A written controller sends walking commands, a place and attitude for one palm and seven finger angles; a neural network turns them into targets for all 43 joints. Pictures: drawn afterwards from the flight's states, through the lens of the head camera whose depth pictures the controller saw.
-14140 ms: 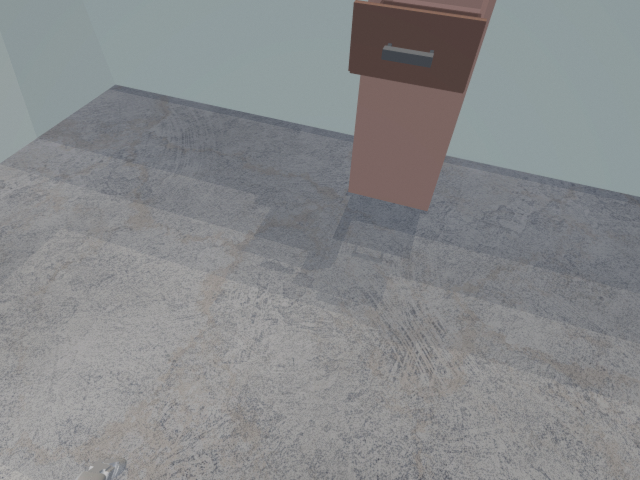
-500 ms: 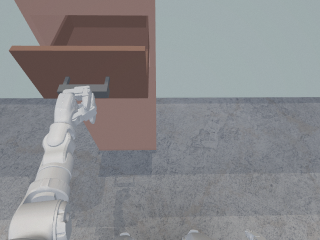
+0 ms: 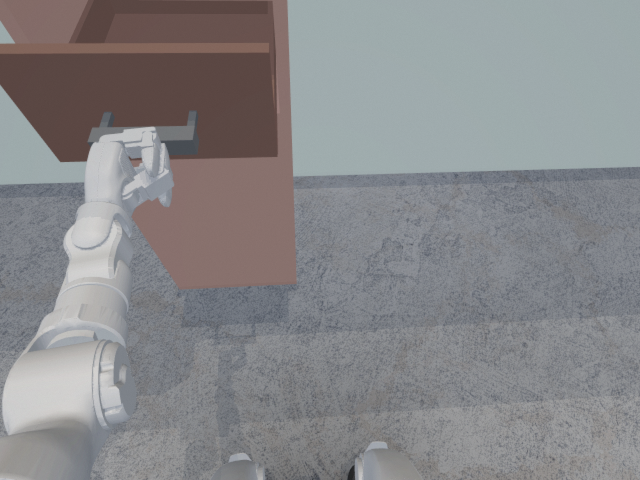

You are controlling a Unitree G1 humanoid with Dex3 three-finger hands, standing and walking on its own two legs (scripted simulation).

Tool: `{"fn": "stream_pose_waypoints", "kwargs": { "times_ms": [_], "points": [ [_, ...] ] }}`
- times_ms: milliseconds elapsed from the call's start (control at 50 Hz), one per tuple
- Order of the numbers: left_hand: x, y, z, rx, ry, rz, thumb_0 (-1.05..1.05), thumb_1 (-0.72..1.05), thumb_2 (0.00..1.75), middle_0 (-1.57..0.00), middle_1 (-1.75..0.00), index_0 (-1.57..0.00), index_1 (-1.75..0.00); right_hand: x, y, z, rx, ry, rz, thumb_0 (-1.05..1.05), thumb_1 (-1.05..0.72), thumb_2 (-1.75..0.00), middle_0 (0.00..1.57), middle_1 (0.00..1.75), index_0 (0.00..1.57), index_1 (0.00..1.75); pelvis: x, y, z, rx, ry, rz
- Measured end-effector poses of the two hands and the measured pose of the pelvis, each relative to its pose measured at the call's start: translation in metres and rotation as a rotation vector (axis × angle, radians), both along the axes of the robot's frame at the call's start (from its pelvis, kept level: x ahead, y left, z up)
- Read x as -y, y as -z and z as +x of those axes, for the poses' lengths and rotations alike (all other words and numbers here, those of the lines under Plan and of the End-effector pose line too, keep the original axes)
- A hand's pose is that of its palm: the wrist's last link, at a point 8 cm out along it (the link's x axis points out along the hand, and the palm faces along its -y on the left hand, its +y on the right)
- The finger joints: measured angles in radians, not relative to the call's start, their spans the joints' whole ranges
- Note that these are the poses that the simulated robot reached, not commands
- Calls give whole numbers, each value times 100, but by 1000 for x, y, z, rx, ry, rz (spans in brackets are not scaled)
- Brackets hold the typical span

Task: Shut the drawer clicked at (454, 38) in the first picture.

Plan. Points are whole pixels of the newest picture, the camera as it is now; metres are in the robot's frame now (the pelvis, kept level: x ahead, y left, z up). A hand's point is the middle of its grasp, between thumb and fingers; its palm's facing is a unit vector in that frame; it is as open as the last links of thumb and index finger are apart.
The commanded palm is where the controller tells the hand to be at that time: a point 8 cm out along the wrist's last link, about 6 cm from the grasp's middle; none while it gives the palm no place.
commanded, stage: push the drawer shut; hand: left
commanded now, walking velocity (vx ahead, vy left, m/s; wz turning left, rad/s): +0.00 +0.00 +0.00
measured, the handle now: (148, 129) +0.55 +0.20 +0.08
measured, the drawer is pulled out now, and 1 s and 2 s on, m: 0.11 0.00 0.00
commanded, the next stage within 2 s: pull the fist back off the drawer in 1.32 s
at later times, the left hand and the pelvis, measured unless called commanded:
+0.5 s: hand (175, 133) +0.54 +0.17 +0.09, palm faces +0.01 -1.00 -0.02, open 3.0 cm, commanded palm +0.53 +0.22 +0.09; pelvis +0.00 +0.01 -0.01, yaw -1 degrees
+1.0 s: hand (172, 112) +0.58 +0.17 +0.09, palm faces +0.00 -1.00 -0.02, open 2.9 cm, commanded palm +0.58 +0.21 +0.09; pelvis +0.01 +0.01 -0.01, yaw -1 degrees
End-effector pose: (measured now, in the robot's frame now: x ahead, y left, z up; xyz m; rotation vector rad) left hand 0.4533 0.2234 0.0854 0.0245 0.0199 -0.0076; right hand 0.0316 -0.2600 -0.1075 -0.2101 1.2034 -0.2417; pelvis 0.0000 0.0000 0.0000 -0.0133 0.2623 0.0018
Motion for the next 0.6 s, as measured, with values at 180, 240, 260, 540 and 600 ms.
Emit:
{"fn": "stream_pose_waypoints", "kwargs": {
  "times_ms": [180, 240, 260, 540, 600],
  "points": [
    [0, 0, 25, -11, -2, -1, -3, 78, 89, -140, -160, -140, -160, -1, 2, -23, -67, 23, -11, 0, -91, -90, 20, 30, 20, 30, -2, 5, -2, -39, 1, -6],
    [1, 0, 34, -11, -5, -1, -3, 79, 89, -140, -160, -140, -160, -1, 2, -33, -96, 33, -15, 0, -91, -90, 20, 30, 20, 30, -3, 6, -2, -54, 2, -8],
    [1, -1, 37, -11, -5, -1, -3, 79, 89, -140, -160, -140, -160, -2, 2, -36, -106, 36, -15, 0, -91, -90, 20, 30, 20, 30, -3, 7, -2, -59, 3, -9],
    [4, -2, 73, -17, -16, -3, -2, 82, 90, -140, -160, -140, -160, -9, -3, -69, -224, 80, -16, 0, -91, -90, 20, 30, 20, 30, -6, 9, 5, -108, 11, -18],
    [4, -2, 80, -23, -16, -4, -2, 81, 90, -140, -160, -140, -160, -11, -4, -71, -239, 83, -16, 0, -91, -90, 20, 30, 20, 30, -7, 9, 6, -115, 11, -21]
  ]
}}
